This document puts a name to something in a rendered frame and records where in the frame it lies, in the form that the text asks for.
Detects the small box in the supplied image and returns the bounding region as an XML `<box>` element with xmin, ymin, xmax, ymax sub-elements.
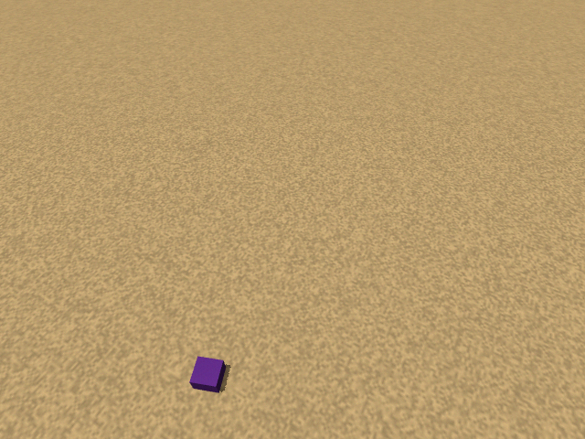
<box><xmin>190</xmin><ymin>356</ymin><xmax>226</xmax><ymax>393</ymax></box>

